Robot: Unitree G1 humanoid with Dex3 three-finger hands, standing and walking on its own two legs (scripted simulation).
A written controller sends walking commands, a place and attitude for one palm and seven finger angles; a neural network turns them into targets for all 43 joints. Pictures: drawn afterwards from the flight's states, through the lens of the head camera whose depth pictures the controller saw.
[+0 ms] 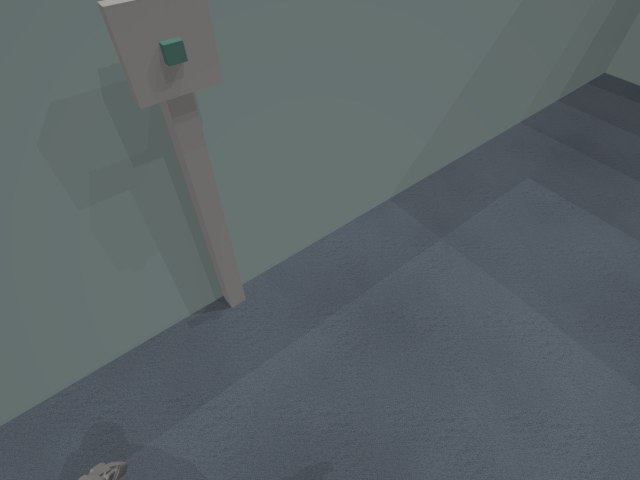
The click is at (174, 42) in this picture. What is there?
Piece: button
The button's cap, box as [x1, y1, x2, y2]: [159, 37, 187, 66]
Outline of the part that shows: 178,37 159,42 164,61 169,66 187,60 182,40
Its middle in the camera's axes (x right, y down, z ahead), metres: -0.28 -0.35 +0.72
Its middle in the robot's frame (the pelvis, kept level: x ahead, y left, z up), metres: +0.79 +0.32 +0.16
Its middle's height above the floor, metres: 0.93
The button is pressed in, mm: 0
